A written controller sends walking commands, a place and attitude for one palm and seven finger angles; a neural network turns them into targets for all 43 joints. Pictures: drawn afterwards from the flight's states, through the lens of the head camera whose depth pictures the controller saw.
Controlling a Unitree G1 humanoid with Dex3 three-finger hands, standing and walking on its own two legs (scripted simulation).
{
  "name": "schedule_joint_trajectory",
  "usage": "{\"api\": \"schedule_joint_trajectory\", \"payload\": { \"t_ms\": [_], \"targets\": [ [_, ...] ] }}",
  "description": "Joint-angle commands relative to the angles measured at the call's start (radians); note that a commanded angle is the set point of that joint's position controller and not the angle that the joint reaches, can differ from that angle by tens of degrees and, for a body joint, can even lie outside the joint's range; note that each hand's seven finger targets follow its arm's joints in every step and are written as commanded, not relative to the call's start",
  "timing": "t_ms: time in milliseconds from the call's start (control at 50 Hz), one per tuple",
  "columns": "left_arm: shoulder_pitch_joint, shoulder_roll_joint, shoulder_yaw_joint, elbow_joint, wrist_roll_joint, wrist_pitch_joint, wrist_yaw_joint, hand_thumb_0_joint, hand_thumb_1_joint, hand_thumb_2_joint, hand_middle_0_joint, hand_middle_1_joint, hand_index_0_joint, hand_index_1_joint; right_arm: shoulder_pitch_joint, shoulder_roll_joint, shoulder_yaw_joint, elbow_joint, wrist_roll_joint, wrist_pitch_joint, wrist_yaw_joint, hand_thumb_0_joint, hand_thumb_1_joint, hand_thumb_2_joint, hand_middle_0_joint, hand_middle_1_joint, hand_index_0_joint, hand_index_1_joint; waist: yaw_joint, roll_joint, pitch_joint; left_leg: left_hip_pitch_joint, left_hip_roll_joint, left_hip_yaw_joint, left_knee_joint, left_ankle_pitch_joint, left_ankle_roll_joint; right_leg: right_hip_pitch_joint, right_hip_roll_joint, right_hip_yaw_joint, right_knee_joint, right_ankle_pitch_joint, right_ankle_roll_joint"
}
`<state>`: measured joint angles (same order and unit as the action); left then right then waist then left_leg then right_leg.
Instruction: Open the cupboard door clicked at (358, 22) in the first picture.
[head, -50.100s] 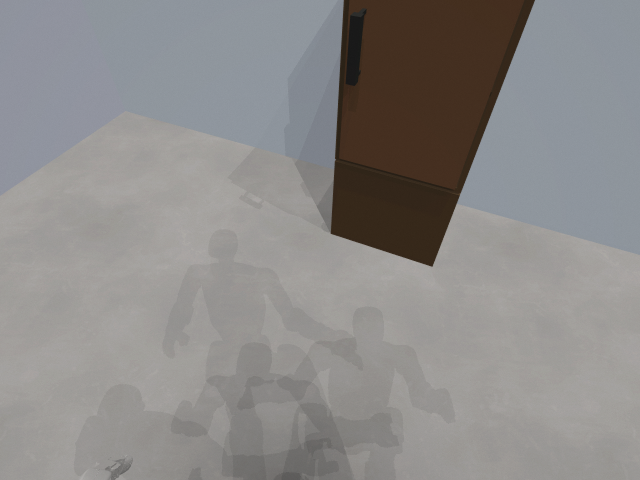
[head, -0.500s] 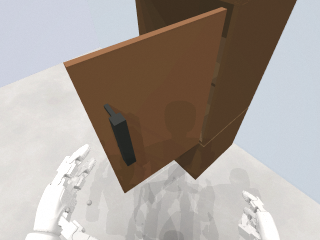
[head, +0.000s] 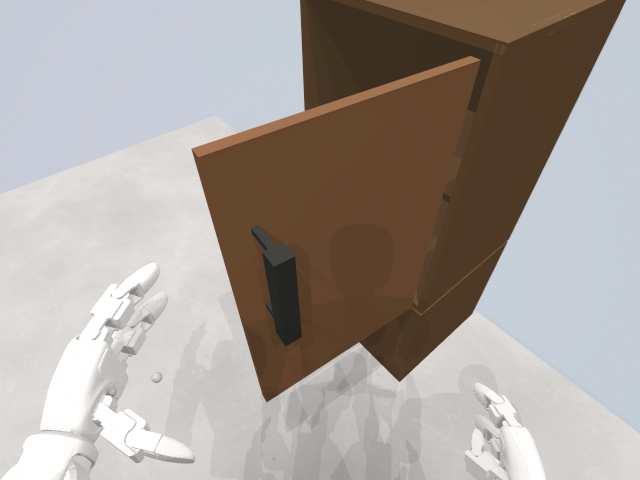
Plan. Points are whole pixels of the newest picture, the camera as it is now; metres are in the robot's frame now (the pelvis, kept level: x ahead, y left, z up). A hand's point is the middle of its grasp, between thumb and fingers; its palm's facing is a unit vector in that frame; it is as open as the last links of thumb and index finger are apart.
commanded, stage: draw the hand back to the body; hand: left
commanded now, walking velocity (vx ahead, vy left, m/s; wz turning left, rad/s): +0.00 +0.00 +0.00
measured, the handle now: (275, 287) +0.34 +0.11 +0.07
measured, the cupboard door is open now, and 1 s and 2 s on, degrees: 84 84 84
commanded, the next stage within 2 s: step back with the hand held close in 1.04 s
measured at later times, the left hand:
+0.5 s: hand (89, 320) +0.21 +0.25 +0.16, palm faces +0.35 -0.84 -0.41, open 11.0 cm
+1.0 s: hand (90, 318) +0.21 +0.24 +0.17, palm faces +0.40 -0.83 -0.40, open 7.5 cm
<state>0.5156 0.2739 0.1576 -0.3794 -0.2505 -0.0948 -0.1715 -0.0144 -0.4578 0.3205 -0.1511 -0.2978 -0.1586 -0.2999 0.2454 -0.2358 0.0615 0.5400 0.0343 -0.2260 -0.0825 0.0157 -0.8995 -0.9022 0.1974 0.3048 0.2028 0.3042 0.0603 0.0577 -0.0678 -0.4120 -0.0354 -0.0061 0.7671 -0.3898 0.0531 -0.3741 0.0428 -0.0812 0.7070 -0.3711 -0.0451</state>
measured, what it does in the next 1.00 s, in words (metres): stands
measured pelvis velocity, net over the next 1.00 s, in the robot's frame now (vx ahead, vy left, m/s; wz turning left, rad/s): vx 0.02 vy -0.01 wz -0.03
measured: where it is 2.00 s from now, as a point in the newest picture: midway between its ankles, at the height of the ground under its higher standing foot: outside the picture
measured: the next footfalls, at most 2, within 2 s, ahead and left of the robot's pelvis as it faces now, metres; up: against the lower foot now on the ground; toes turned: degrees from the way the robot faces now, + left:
none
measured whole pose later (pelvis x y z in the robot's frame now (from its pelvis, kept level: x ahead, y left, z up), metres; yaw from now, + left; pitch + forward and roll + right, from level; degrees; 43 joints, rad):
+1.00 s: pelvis +0.02 -0.01 +0.03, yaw -2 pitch -4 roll -1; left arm 0.48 0.34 0.30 -0.39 -0.06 -0.07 0.11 0.01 0.87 0.89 -0.21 -0.30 -0.21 -0.30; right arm 0.18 -0.23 0.03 0.65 0.00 -0.07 -0.06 0.01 -0.90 -0.90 0.20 0.30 0.20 0.30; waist 0.07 0.06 0.03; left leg -0.08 -0.03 0.02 0.40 -0.24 0.04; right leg -0.05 0.06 -0.04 0.34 -0.22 -0.05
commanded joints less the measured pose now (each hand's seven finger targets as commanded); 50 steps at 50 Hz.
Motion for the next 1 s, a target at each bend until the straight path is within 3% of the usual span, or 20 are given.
{"api": "schedule_joint_trajectory", "payload": {
  "t_ms": [0,40,140,180,280,360,420,480,540,640,700,760,860,980],
  "targets": [
    [-0.012,0.119,0.05,-0.259,0.131,-0.035,0.2,0.0,-0.22,0.42,-0.16,-0.3,-0.16,-0.3,-0.117,-0.093,-0.043,-0.146,-0.022,-0.035,-0.023,0.0,-0.9,-0.9,0.2,0.3,0.2,0.3,-0.012,-0.031,0.004,0.08,0.044,-0.074,-0.213,0.142,-0.03,0.06,-0.052,0.089,-0.211,0.102,0.005],
    [-0.013,0.094,0.019,-0.265,0.164,-0.028,0.235,0.0,-0.15,0.45,-0.162,-0.3,-0.162,-0.3,-0.127,-0.096,-0.04,-0.134,-0.022,-0.012,-0.014,0.0,-0.9,-0.9,0.2,0.3,0.2,0.3,-0.014,0.025,0.015,0.12,0.058,-0.088,-0.253,0.162,-0.032,0.087,-0.05,0.076,-0.214,0.114,0.005],
    [-0.044,0.155,0.07,-0.286,0.201,-0.034,0.292,0.0,0.025,0.525,-0.169,-0.3,-0.169,-0.3,-0.146,-0.099,-0.042,-0.117,-0.032,0.01,-0.013,0.0,-0.9,-0.9,0.2,0.3,0.2,0.3,-0.01,0.005,0.002,0.19,0.068,-0.09,-0.326,0.21,-0.041,0.162,-0.048,0.068,-0.255,0.149,0.005],
    [-0.036,0.199,0.118,-0.295,0.206,-0.036,0.306,0.0,0.095,0.555,-0.171,-0.3,-0.171,-0.3,-0.151,-0.101,-0.043,-0.104,-0.036,0.016,-0.015,0.0,-0.9,-0.9,0.2,0.3,0.2,0.3,0.002,0.004,-0.035,0.22,0.069,-0.085,-0.338,0.294,-0.047,0.217,-0.049,0.069,-0.268,0.198,0.002],
    [-0.037,0.189,0.134,-0.295,0.211,-0.033,0.309,0.0,0.27,0.63,-0.178,-0.3,-0.178,-0.3,-0.155,-0.1,-0.046,-0.085,-0.039,0.03,-0.002,0.0,-0.9,-0.9,0.2,0.3,0.2,0.3,0.002,0.049,-0.019,0.288,0.083,-0.085,-0.366,0.473,-0.076,0.253,-0.047,0.067,-0.298,0.273,0.004],
    [-0.033,0.193,0.167,-0.271,0.207,-0.034,0.307,0.0,0.41,0.69,-0.182,-0.3,-0.182,-0.3,-0.155,-0.104,-0.054,-0.079,-0.04,0.047,0.008,0.0,-0.9,-0.9,0.2,0.3,0.2,0.3,0.005,0.012,-0.014,0.31,0.088,-0.079,-0.388,0.522,-0.081,0.282,-0.045,0.065,-0.318,0.303,0.007],
    [-0.034,0.208,0.202,-0.239,0.2,-0.032,0.304,0.0,0.515,0.735,-0.186,-0.3,-0.186,-0.3,-0.161,-0.105,-0.061,-0.075,-0.039,0.069,0.011,0.0,-0.9,-0.9,0.2,0.3,0.2,0.3,0.009,-0.034,-0.012,0.313,0.086,-0.066,-0.398,0.512,-0.074,0.307,-0.042,0.07,-0.334,0.324,0.008],
    [-0.068,0.23,0.232,-0.237,0.199,-0.037,0.304,0.0,0.62,0.78,-0.19,-0.3,-0.19,-0.3,-0.176,-0.106,-0.064,-0.072,-0.037,0.08,0.012,0.0,-0.9,-0.9,0.2,0.3,0.2,0.3,0.011,0.0,0.003,0.318,0.082,-0.057,-0.407,0.482,-0.07,0.312,-0.042,0.077,-0.354,0.318,0.006],
    [-0.099,0.253,0.263,-0.261,0.194,-0.04,0.307,0.0,0.725,0.825,-0.194,-0.3,-0.194,-0.3,-0.175,-0.103,-0.065,-0.069,-0.037,0.086,0.011,0.0,-0.9,-0.9,0.2,0.3,0.2,0.3,0.011,0.045,-0.026,0.335,0.076,-0.049,-0.404,0.502,-0.066,0.332,-0.047,0.084,-0.359,0.348,0.007],
    [-0.138,0.283,0.305,-0.256,0.188,-0.044,0.311,0.0,0.9,0.9,-0.2,-0.3,-0.2,-0.3,-0.183,-0.101,-0.067,-0.058,-0.036,0.088,0.011,0.0,-0.9,-0.9,0.2,0.3,0.2,0.3,0.012,0.048,-0.011,0.342,0.072,-0.044,-0.41,0.485,-0.06,0.335,-0.047,0.087,-0.378,0.354,0.005],
    [-0.087,0.225,0.262,-0.182,0.18,-0.036,0.299,0.0,0.9,0.9,-0.2,-0.3,-0.2,-0.3,-0.189,-0.102,-0.071,-0.055,-0.035,0.098,0.014,0.0,-0.9,-0.9,0.2,0.3,0.2,0.3,0.009,-0.02,0.029,0.334,0.068,-0.03,-0.413,0.453,-0.043,0.322,-0.049,0.087,-0.392,0.357,0.009],
    [-0.108,0.232,0.26,-0.182,0.18,-0.038,0.294,0.0,0.9,0.9,-0.2,-0.3,-0.2,-0.3,-0.193,-0.106,-0.077,-0.057,-0.034,0.107,0.015,0.0,-0.9,-0.9,0.2,0.3,0.2,0.3,0.008,-0.033,0.032,0.335,0.064,-0.022,-0.411,0.417,-0.031,0.317,-0.05,0.095,-0.403,0.348,0.013],
    [-0.146,0.272,0.283,-0.25,0.187,-0.051,0.303,0.0,0.9,0.9,-0.2,-0.3,-0.2,-0.3,-0.197,-0.103,-0.075,-0.058,-0.035,0.096,0.009,0.0,-0.9,-0.9,0.2,0.3,0.2,0.3,0.011,0.045,-0.021,0.353,0.057,-0.022,-0.409,0.406,-0.031,0.336,-0.055,0.103,-0.404,0.343,0.011],
    [-0.128,0.273,0.291,-0.226,0.184,-0.051,0.305,0.0,0.9,0.9,-0.2,-0.3,-0.2,-0.3,-0.203,-0.097,-0.073,-0.049,-0.036,0.086,0.005,0.0,-0.9,-0.9,0.2,0.3,0.2,0.3,0.011,0.018,0.027,0.338,0.053,-0.019,-0.409,0.383,-0.028,0.319,-0.054,0.11,-0.425,0.332,0.009]
  ]
}}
